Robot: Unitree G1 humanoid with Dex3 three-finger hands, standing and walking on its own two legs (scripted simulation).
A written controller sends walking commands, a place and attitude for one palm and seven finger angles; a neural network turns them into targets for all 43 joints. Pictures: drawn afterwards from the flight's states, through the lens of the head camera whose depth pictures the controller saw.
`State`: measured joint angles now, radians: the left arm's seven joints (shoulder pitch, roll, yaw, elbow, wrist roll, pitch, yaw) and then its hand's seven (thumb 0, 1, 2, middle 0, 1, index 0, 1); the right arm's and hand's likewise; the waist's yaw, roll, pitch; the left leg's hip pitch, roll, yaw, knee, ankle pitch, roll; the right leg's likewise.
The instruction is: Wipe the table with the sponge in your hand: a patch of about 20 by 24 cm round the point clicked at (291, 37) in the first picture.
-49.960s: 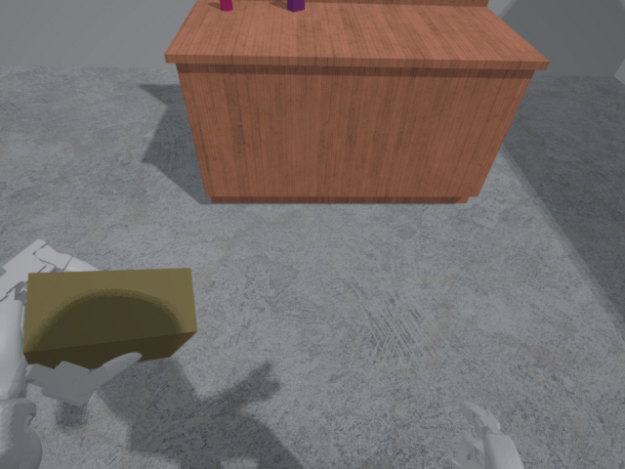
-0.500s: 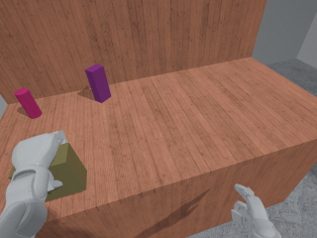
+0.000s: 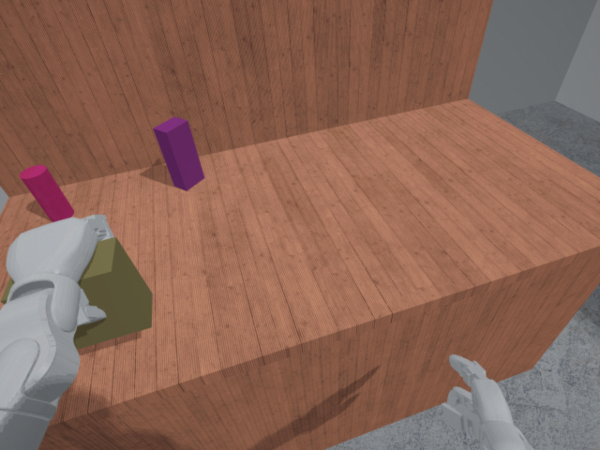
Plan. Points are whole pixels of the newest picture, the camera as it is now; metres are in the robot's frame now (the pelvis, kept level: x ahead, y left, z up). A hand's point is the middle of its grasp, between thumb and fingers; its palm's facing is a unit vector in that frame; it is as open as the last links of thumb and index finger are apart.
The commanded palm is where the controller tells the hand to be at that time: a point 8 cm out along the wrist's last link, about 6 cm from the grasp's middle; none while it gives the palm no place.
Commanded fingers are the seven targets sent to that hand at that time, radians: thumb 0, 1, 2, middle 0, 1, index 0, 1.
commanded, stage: lift the sponge slowly off the table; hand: left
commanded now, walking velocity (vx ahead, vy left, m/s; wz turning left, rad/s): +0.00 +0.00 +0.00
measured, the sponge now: (95, 306) +0.25 +0.34 +0.08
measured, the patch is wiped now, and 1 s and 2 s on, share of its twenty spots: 0.90 0.90 0.90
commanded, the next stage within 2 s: bring the sponge back beside the body in 0.36 s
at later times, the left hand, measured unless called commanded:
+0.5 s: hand (76, 271) +0.25 +0.33 +0.15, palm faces +0.10 -0.08 -0.99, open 10.2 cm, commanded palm +0.21 +0.32 +0.23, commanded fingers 0.00 0.10 1.30 -1.20 -1.60 -1.20 -1.60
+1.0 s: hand (82, 300) +0.22 +0.30 +0.14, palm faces +0.15 -0.14 -0.98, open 10.2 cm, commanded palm +0.18 +0.30 +0.21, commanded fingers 0.00 0.10 1.30 -1.20 -1.60 -1.20 -1.60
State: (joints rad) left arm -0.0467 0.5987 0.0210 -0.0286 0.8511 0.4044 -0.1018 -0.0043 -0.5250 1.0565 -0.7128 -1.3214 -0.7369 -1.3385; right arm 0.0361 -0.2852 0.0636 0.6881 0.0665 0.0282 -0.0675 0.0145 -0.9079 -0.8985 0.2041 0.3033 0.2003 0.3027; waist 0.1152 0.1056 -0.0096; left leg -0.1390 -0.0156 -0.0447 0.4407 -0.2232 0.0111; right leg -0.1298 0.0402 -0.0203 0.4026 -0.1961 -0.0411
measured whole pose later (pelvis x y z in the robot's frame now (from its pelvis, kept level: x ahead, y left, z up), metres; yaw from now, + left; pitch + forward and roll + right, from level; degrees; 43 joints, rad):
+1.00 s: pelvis -0.01 +0.01 +0.00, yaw +0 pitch -5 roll +0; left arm 0.10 0.55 -0.01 -0.27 0.82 0.47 -0.08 0.00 -0.52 1.06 -0.71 -1.32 -0.74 -1.34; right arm 0.00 -0.26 0.08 0.66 0.06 0.03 -0.06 0.02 -0.91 -0.90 0.20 0.30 0.20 0.30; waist 0.15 0.11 -0.01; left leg -0.13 -0.02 -0.04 0.45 -0.22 0.02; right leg -0.13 0.03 -0.01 0.41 -0.19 -0.03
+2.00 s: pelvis -0.01 -0.01 +0.00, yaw -1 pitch -7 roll +0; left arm 0.28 0.51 -0.01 -0.36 0.81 0.43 0.00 0.00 -0.52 1.05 -0.71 -1.32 -0.74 -1.34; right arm 0.01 -0.26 0.06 0.66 0.05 0.01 -0.05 0.02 -0.91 -0.90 0.20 0.30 0.20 0.30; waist 0.14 0.11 -0.02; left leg -0.11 0.00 -0.03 0.46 -0.23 0.00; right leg -0.11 0.06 0.00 0.42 -0.19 -0.05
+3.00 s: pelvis -0.07 +0.02 -0.02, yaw +0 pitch +2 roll +0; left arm 0.48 0.44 0.42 -0.58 -0.04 -0.12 0.14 -0.01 -0.54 1.06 -0.72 -1.33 -0.74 -1.35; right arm 0.18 -0.20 0.01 0.56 -0.01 -0.08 -0.07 0.01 -0.91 -0.90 0.20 0.30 0.20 0.30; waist 0.01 -0.05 -0.05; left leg -0.42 -0.02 -0.01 0.67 -0.29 0.03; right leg -0.49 0.03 0.03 0.82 -0.41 0.01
